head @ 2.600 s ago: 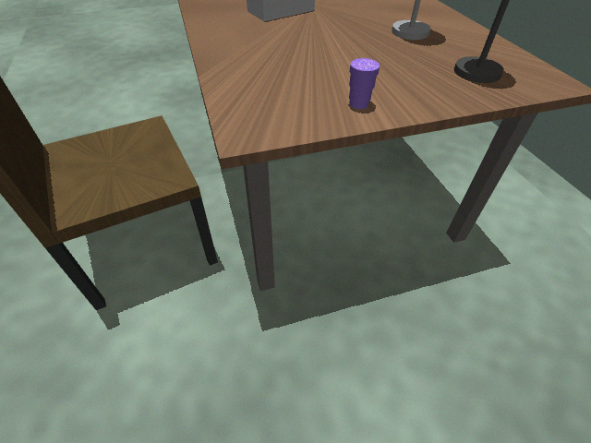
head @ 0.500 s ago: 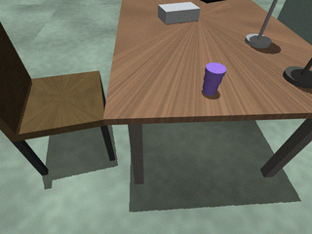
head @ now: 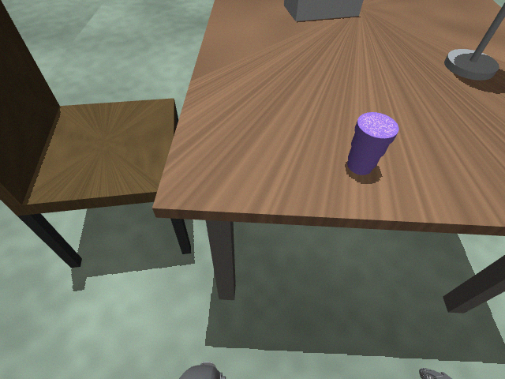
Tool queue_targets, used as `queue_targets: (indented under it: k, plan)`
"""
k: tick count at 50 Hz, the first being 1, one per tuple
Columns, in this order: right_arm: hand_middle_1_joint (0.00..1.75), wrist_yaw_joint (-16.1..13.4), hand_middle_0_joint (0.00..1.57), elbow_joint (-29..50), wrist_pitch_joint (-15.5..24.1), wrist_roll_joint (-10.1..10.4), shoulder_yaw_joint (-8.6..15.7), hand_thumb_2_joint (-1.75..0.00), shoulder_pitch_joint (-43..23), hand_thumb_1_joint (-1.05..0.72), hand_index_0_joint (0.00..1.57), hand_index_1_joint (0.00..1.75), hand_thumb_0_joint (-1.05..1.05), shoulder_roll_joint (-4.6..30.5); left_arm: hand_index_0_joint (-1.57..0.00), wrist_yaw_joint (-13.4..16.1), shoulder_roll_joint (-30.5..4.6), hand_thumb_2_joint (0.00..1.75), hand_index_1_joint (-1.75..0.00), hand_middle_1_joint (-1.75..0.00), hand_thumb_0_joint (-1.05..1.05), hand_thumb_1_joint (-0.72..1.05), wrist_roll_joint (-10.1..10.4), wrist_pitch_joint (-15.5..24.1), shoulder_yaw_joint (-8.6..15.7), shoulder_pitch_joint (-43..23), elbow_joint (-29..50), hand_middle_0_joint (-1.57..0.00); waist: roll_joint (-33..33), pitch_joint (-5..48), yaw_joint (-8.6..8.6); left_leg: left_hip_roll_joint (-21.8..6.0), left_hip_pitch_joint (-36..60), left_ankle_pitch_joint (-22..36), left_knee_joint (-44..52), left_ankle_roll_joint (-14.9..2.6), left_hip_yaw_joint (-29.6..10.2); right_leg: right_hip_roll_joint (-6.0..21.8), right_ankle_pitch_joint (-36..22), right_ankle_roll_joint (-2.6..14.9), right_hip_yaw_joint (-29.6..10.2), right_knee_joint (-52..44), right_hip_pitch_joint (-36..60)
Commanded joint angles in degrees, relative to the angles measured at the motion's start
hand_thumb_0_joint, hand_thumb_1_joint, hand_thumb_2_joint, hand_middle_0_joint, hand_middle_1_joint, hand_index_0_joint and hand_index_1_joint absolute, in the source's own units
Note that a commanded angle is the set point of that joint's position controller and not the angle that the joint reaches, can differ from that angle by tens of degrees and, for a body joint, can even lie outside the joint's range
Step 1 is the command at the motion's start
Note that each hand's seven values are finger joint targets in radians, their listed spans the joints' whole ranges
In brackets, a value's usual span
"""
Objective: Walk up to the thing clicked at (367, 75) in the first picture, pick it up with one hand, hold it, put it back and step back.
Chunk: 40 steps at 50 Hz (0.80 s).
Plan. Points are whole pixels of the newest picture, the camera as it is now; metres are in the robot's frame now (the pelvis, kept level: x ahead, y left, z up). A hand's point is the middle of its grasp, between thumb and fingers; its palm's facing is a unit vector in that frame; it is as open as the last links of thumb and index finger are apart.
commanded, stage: walk up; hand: right
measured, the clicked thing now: (368, 146) +0.53 -0.19 +0.06
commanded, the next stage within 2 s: stand in 1.34 s
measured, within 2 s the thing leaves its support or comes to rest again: neither
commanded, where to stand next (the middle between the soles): +0.09 +0.01 m, yaw +0 degrees
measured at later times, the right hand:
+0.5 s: hand out of the picture +0.11 -0.25 -0.12, palm faces -0.05 +0.94 -0.35, open 7.4 cm
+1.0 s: hand out of the picture +0.12 -0.23 -0.12, palm faces -0.05 +0.94 -0.33, open 7.4 cm
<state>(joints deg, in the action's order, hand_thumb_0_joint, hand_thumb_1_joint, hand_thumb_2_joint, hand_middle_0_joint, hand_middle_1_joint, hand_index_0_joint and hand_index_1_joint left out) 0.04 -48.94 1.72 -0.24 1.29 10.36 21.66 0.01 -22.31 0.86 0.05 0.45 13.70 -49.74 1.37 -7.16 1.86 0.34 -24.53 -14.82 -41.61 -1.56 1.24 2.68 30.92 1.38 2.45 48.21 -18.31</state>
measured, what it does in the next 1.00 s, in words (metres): stands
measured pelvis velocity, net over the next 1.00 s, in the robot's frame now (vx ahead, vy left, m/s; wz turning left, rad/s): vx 0.02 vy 0.01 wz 0.04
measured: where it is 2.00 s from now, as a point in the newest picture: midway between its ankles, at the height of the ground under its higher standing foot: outside the picture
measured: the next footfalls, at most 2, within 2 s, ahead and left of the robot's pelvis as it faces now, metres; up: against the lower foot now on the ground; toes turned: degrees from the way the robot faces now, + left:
none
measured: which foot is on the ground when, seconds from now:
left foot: down 0.00-1.00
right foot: down 0.00-1.00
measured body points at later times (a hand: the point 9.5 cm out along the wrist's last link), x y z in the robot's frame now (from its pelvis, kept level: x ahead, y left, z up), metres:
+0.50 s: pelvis +0.02 +0.01 +0.03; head +0.03 +0.01 +0.48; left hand +0.11 +0.33 -0.09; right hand +0.12 -0.29 -0.10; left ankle +0.08 +0.12 -0.71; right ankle -0.01 -0.13 -0.71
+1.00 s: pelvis +0.02 +0.01 +0.04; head +0.03 +0.02 +0.49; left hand +0.07 +0.32 -0.10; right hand +0.13 -0.28 -0.09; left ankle +0.08 +0.12 -0.71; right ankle -0.01 -0.13 -0.71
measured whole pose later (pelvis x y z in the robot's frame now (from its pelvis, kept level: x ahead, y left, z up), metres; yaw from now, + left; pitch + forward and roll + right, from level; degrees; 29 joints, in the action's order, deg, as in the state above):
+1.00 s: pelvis +0.02 +0.01 +0.04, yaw +2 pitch -2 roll -1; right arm 1.1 -65.5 -0.3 -0.2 1.0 3.9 19.7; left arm -0.2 -20.9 -0.7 1.1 0.2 7.5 -66.0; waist -0.1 -2.4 0.7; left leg 1.1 -13.2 -5.8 -20.6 -1.4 -0.7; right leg 2.9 13.1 -2.1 5.0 18.3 -3.3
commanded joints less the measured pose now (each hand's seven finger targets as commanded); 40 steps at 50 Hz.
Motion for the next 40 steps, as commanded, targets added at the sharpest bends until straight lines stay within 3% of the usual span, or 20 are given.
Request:
queue_targets:
  k: [1,2,3,4,6,7,8,10,12,18,22,27,30,40]
  plan:
    - [0.3,-0.6,0.2,3.3,-0.2,0.6,2.8,-0.9,-4.0,-0.9,0.2,0.3,0.0,11.7,-0.2,1.4,-13.6,0.9,-0.3,-0.3,0.0,0.9,-1.4,2.9,4.4,7.0,-1.6,-0.2,-5.7,9.2,1.48,-8.1,0.7,11.7,4.9,-4.13,-10.5,4.5,-15.0,2.21,-9.2,-20.3,6.5]
    - [0.3,-0.3,0.2,2.9,-0.6,0.7,2.5,-0.9,-3.0,-0.9,0.2,0.3,0.0,10.3,-0.2,1.6,-17.1,0.9,-0.3,-0.3,0.0,0.9,-2.1,3.5,5.0,2.5,-0.4,-0.2,0.3,6.1,-0.51,-3.7,-1.3,5.7,1.8,-0.85,-7.1,11.5,-12.0,5.39,-19.9,-25.4,2.2]
    - [0.3,-0.5,0.2,1.5,-1.0,0.6,3.2,-0.9,-3.0,-0.9,0.2,0.3,0.0,11.6,-0.2,1.4,-19.2,0.9,-0.3,-0.3,0.0,0.9,-1.9,3.4,5.2,-1.9,-0.1,-0.2,3.9,4.2,-1.96,-1.7,3.7,-7.5,-1.1,-0.22,-3.4,16.3,-14.3,9.55,-21.7,-25.8,-4.8]
    - [0.3,-0.3,0.2,0.1,-1.0,0.2,3.4,-0.9,-2.3,-0.9,0.2,0.3,0.0,12.1,-0.2,1.3,-17.8,0.9,-0.3,-0.3,0.0,0.9,-2.0,3.7,4.7,-4.8,0.5,-0.2,2.2,3.6,-3.37,-2.6,6.0,-6.4,-0.4,-0.08,-3.6,15.3,-18.3,9.69,-19.3,-23.5,-4.5]
    - [0.3,0.1,0.2,-1.4,-0.3,0.6,3.2,-0.9,-3.6,-0.9,0.2,0.3,0.0,11.4,-0.2,1.4,-15.1,0.9,-0.3,-0.3,0.0,0.9,-1.6,3.9,3.6,-5.6,-0.7,-0.2,-0.2,6.2,-2.91,-4.2,11.7,9.9,6.3,-1.39,-5.4,9.5,-24.0,4.66,-10.0,-20.6,-2.8]
    - [0.3,0.3,0.2,-1.7,0.1,0.3,3.3,-0.9,-4.0,-0.9,0.2,0.3,0.0,11.9,-0.2,1.3,-13.9,0.9,-0.3,-0.3,0.0,0.9,-1.5,3.9,3.4,-5.1,-1.3,-0.2,0.8,8.3,-2.48,-5.6,13.9,15.9,7.2,-2.77,-7.7,7.1,-25.5,2.57,-7.5,-18.9,-2.0]
    - [0.3,0.5,0.2,-1.8,0.3,0.3,3.1,-0.9,-5.3,-0.9,0.2,0.3,0.0,12.5,-0.2,1.1,-13.5,0.9,-0.3,-0.3,0.0,0.9,-1.3,3.7,3.3,-3.8,-2.2,-0.2,0.5,9.3,-1.32,-7.0,13.6,16.1,7.6,-3.8,-9.2,5.3,-22.3,1.18,-6.3,-19.5,-0.8]
    - [0.3,0.6,0.2,-3.3,-0.2,0.6,2.5,-0.9,-6.3,-0.9,0.2,0.3,0.0,11.1,-0.2,1.2,-13.4,0.9,-0.3,-0.3,0.0,0.9,-1.4,3.6,3.1,-5.4,-3.4,-0.2,1.9,8.7,-1.46,-6.2,11.9,14.5,8.6,-2.83,-8.1,6.0,-19.1,1.24,-7.1,-22.8,2.6]
    - [0.3,0.5,0.2,-4.5,-0.5,0.5,2.3,-0.9,-6.8,-0.9,0.2,0.3,0.0,11.5,-0.2,1.2,-13.8,0.9,-0.3,-0.3,0.0,0.9,-1.4,3.4,3.1,-7.7,-3.7,-0.2,1.4,9.1,-2.07,-5.1,13.1,13.9,9.9,-1.97,-6.8,6.8,-21.3,1.79,-7.2,-23.0,3.8]
    - [0.3,0.6,0.2,-7.9,-0.4,0.2,1.5,-0.9,-8.8,-0.9,0.2,0.3,0.0,11.6,-0.2,0.9,-12.1,0.9,-0.3,-0.3,0.0,0.9,-0.8,2.7,2.3,-9.2,-6.7,-0.2,-2.0,10.3,-0.94,-7.7,13.2,14.5,17.1,-2.41,-10.0,4.6,-20.0,0.46,-4.1,-24.6,9.6]
    - [0.3,0.5,0.2,-9.8,-0.3,0.1,1.3,-0.9,-9.4,-0.9,0.2,0.3,0.0,11.9,-0.2,0.7,-12.1,0.9,-0.3,-0.3,0.0,0.9,-0.8,2.4,2.3,-10.0,-8.3,-0.2,-2.7,10.5,-0.75,-7.7,13.3,14.6,19.8,-1.99,-10.1,4.6,-20.6,0.37,-3.5,-26.9,12.5]
    - [0.3,0.6,0.2,-11.0,-0.6,-0.1,1.5,-0.9,-10.1,-0.9,0.2,0.3,0.0,11.7,-0.2,0.4,-11.7,0.9,-0.3,-0.3,0.0,0.9,-1.0,2.1,2.0,-10.9,-10.2,-0.2,-3.7,8.2,-1.16,-7.7,12.3,4.4,24.4,-1.01,-11.3,4.5,-15.2,0.49,-3.2,-29.9,11.5]
    - [0.3,0.7,0.2,-11.6,-0.6,-0.2,1.6,-0.9,-10.3,-0.9,0.2,0.3,0.0,11.7,-0.2,0.3,-11.7,0.9,-0.3,-0.3,0.0,0.9,-1.2,2.3,1.9,-10.8,-10.8,-0.2,-3.7,8.3,-1.29,-7.4,12.8,1.3,25.6,-0.67,-11.3,4.7,-15.1,0.44,-3.4,-31.6,11.7]
    - [0.3,0.6,0.2,-12.6,-0.5,-0.1,1.6,-0.9,-10.0,-0.9,0.2,0.3,0.0,10.6,-0.2,0.4,-11.1,0.9,-0.3,-0.3,0.0,0.9,-1.5,2.6,2.1,-10.0,-12.6,-0.2,-2.9,8.4,-1.83,-7.1,14.4,6.1,25.3,-0.26,-10.3,5.2,-18.2,-0.2,-3.2,-33.8,11.6]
